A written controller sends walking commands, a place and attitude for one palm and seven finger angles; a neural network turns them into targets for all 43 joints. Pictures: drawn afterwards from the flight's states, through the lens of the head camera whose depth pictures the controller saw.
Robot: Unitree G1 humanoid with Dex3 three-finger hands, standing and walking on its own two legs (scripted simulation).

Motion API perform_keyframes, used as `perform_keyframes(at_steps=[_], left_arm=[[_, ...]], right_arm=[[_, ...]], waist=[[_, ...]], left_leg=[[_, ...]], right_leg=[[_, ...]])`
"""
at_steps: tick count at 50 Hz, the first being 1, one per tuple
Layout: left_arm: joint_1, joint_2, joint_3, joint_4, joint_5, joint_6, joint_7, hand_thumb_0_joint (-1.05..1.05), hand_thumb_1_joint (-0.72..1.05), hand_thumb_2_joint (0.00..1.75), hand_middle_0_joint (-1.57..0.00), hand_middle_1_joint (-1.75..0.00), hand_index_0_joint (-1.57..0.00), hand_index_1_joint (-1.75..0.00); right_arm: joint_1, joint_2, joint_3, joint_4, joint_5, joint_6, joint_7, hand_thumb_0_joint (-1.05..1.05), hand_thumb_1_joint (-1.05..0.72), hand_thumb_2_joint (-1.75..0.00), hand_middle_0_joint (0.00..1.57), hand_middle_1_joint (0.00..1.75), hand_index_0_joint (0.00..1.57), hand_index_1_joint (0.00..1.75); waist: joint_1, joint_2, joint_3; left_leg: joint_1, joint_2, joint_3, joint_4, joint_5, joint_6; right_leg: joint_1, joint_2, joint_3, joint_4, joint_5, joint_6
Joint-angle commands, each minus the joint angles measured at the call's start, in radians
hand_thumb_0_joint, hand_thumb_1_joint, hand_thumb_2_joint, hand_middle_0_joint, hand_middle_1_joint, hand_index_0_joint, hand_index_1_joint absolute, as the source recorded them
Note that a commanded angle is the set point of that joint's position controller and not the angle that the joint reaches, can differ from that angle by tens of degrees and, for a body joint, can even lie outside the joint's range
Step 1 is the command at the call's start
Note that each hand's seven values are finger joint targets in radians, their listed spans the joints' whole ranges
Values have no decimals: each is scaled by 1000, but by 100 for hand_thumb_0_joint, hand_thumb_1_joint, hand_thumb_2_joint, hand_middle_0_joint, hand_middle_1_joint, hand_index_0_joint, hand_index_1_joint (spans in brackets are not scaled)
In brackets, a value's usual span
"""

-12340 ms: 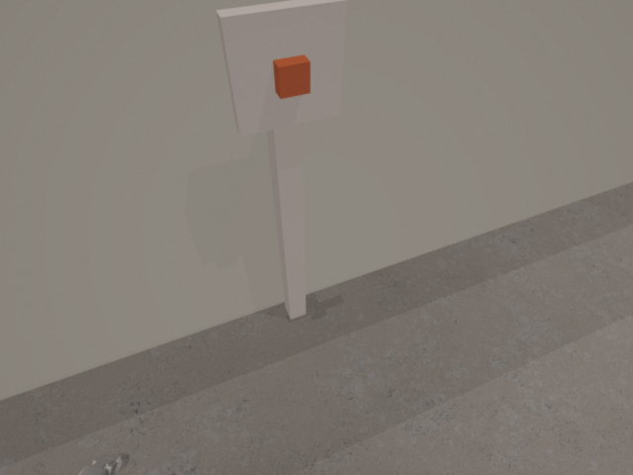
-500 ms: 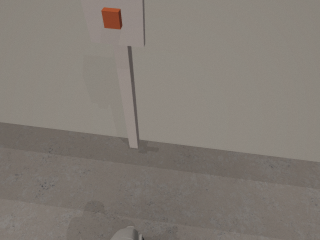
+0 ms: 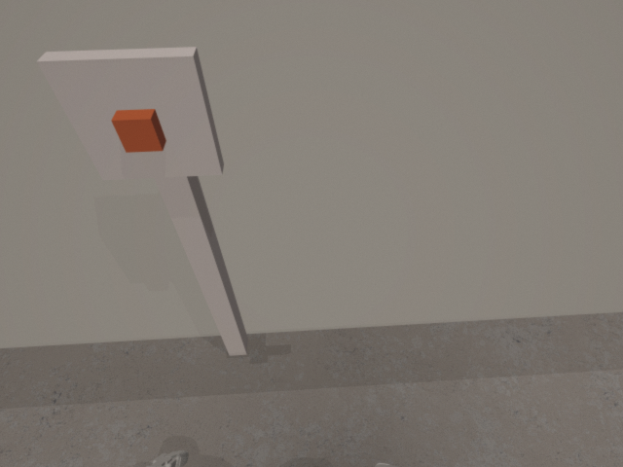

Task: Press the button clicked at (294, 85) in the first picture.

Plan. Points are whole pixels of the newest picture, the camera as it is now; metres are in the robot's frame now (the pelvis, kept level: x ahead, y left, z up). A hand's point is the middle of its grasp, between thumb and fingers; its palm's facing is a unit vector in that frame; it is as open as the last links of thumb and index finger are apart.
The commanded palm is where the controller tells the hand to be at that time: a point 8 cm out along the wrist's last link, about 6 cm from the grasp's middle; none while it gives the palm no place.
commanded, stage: come to a stop and stand still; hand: left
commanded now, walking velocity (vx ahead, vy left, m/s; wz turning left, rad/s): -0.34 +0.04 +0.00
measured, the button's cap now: (140, 129) +0.55 +0.27 +0.15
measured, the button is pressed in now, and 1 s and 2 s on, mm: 0 0 0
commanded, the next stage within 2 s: look again from close up in 1.32 s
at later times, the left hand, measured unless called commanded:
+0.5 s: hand out of the picture +0.08 +0.24 -0.19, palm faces +0.07 -0.98 -0.18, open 7.3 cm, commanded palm none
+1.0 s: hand out of the picture +0.00 +0.20 -0.17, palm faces +0.00 -0.98 -0.19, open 7.4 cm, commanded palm none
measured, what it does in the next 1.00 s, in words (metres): steps on the spot: right foot, then left foot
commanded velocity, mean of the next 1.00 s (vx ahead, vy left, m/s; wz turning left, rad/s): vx -0.06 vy -0.05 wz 0.00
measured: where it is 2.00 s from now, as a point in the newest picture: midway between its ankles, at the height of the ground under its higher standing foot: outside the picture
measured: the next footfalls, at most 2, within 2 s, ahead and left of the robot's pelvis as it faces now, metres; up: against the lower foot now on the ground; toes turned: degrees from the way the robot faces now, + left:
right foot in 0.04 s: +0.12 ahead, -0.12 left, +0.00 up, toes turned -7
left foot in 0.38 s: +0.10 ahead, +0.13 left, +0.00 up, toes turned +6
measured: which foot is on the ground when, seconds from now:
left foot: down 0.00-0.04, up 0.06-0.36, down 0.38-1.00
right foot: up 0.00-0.02, down 0.04-0.40, up 0.42-1.00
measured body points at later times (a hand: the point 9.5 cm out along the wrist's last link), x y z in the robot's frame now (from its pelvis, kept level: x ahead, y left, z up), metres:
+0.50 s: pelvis +0.02 +0.05 +0.00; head +0.04 +0.09 +0.45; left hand +0.07 +0.29 -0.17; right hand +0.09 -0.18 -0.13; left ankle +0.05 +0.13 -0.74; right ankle +0.03 -0.11 -0.69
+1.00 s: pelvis -0.02 +0.02 +0.01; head -0.02 +0.03 +0.46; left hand +0.00 +0.25 -0.16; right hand -0.07 -0.20 -0.15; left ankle +0.06 +0.13 -0.74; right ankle -0.05 -0.11 -0.73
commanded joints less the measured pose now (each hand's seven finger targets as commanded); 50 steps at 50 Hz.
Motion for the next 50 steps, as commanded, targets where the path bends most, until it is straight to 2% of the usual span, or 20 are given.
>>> perform_keyframes(at_steps=[1, 2, 3, 4, 6, 9, 13, 17, 18, 19, 20, 21, 24, 28, 31, 35, 42, 47, 49, 50], left_arm=[[221, 97, 11, 34, 2, -47, 10, 0, 90, 90, -20, -30, -20, -30], [320, 170, 24, 72, -3, -61, 23, 0, 90, 90, -20, -30, -20, -30], [334, 194, 21, 83, -17, -62, 30, 0, 90, 90, -20, -30, -20, -30], [263, 189, 16, 72, -13, -56, 37, 0, 90, 90, -20, -30, -20, -30], [120, 159, 5, 40, -5, -35, 47, 0, 90, 90, -20, -30, -20, -30], [71, 148, 19, 16, -1, -15, 51, 0, 90, 90, -20, -30, -20, -30], [47, 173, 34, -2, 3, 6, 47, 0, 90, 90, -20, -30, -20, -30], [17, 176, 39, -26, 0, 23, 40, 0, 90, 90, -20, -30, -20, -30], [13, 156, 35, -28, -4, 29, 37, 0, 90, 90, -20, -30, -20, -30], [49, 102, 25, -41, -12, 39, 32, 0, 90, 90, -20, -30, -20, -30], [79, 56, 17, -48, -18, 43, 33, 0, 90, 90, -20, -30, -20, -30], [64, 93, 21, -35, -7, 58, 37, 0, 90, 90, -20, -30, -20, -30], [137, 108, 27, 26, -1, 46, 15, 0, 90, 90, -20, -30, -20, -30], [156, 127, 31, 47, 2, 51, 7, 0, 90, 90, -20, -30, -20, -30], [175, 127, 34, 47, 1, 62, 9, 0, 90, 90, -20, -30, -20, -30], [186, 119, 29, 56, 1, 68, 8, 0, 90, 90, -20, -30, -20, -30], [164, 71, -2, 70, -4, 63, 10, 0, 90, 90, -20, -30, -20, -30], [280, 40, -13, 124, -11, 43, 22, 0, 90, 90, -20, -30, -20, -30], [332, 68, -13, 142, -4, 28, 32, 0, 90, 90, -20, -30, -20, -30], [308, 108, -13, 131, -1, 19, 37, 0, 90, 90, -20, -30, -20, -30]], right_arm=[[58, -104, -11, -18, 14, -10, -4, 0, -90, -90, 20, 30, 20, 30], [74, -68, -3, -34, 21, -14, -5, 0, -90, -90, 20, 30, 20, 30], [53, -80, -3, -41, 27, 4, -11, 0, -90, -90, 20, 30, 20, 30], [4, -66, -1, -40, 28, 20, -16, 0, -90, -90, 20, 30, 20, 30], [-5, -36, -2, -29, 32, 50, -21, 0, -90, -90, 20, 30, 20, 30], [31, -15, -10, -22, 23, 80, -14, 0, -90, -90, 20, 30, 20, 30], [-22, -48, -29, -71, 16, 94, -5, 0, -90, -90, 20, 30, 20, 30], [-10, -65, -33, -92, 15, 82, -1, 0, -90, -90, 20, 30, 20, 30], [19, -74, -33, -84, 15, 72, 2, 0, -90, -90, 20, 30, 20, 30], [7, -131, -39, -98, 7, 57, 2, 0, -90, -90, 20, 30, 20, 30], [-42, -199, -46, -134, -4, 51, -3, 0, -90, -90, 20, 30, 20, 30], [-95, -207, -48, -146, -7, 49, -17, 0, -90, -90, 20, 30, 20, 30], [-187, -179, -29, -152, -5, 35, -30, 0, -90, -90, 20, 30, 20, 30], [-116, -179, -33, -118, 6, 31, -45, 0, -90, -90, 20, 30, 20, 30], [-72, -195, -38, -102, 5, 35, -49, 0, -90, -90, 20, 30, 20, 30], [-69, -192, -42, -92, 6, 40, -45, 0, -90, -90, 20, 30, 20, 30], [-83, -192, -47, -61, 2, 54, -21, 0, -90, -90, 20, 30, 20, 30], [-99, -186, -54, -36, 1, 64, -9, 0, -90, -90, 20, 30, 20, 30], [-79, -124, -45, -24, 11, 67, -3, 0, -90, -90, 20, 30, 20, 30], [-66, -68, -33, -29, 19, 73, -1, 0, -90, -90, 20, 30, 20, 30]], waist=[[107, -20, -92], [117, -141, -185], [120, -151, -198], [114, -148, -173], [61, -79, -85], [42, -121, -66], [49, -180, -53], [20, -205, -72], [2, -127, -81], [15, 98, -66], [24, 296, -30], [14, 296, -4], [63, 112, -10], [30, 76, -42], [19, 111, -63], [16, 142, -45], [11, 184, 2], [59, 160, -8], [75, 50, 12], [57, -79, 49]], left_leg=[[-167, 196, -103, 216, 598, -7], [-354, 105, -44, 372, 271, -65], [-360, 57, -100, 520, -258, -95], [-350, 94, -187, 552, -283, -93], [-296, 107, -222, 492, -234, -93], [-276, 75, -177, 398, -133, -103], [-294, 61, -177, 425, -101, -110], [-168, 53, -153, 194, 73, -105], [-91, 73, -171, 81, 173, -95], [-99, 207, -345, -49, 219, -50], [-229, 374, -543, -188, 205, 35], [-318, 390, -591, -253, 119, 36], [-201, 326, -480, -218, 102, 36], [-39, 330, -400, -181, 353, 24], [6, 331, -393, -174, 411, 17], [-5, 326, -374, -197, 311, 32], [-166, 292, -404, -277, -78, 59], [-281, 248, -359, -279, -153, 20], [-346, 168, -288, -178, -137, -38], [-366, 95, -226, -62, -112, -76]], right_leg=[[416, -34, 52, -189, 366, -56], [625, -249, 264, -158, 816, -148], [586, -367, 320, -202, 1112, -259], [478, -352, 304, -216, 1106, -276], [288, -300, 205, -251, 893, -234], [234, -235, 123, -262, 745, -182], [190, -233, 128, -274, 612, -187], [120, -181, 109, -220, 344, -125], [67, -143, 87, -161, 194, -83], [-8, -36, 41, -37, -45, -25], [-4, 56, 16, 102, -257, 18], [31, 60, 114, 240, -294, 12], [-47, 49, 164, 350, -159, 22], [-98, 47, 170, 384, -107, 50], [-93, 57, 171, 402, -120, 62], [-72, 48, 150, 351, -126, 67], [75, 39, 62, 120, -196, 35], [284, 67, -4, -162, -98, 4], [374, 16, 52, -360, -46, -12], [280, -109, 216, -455, -234, -59]])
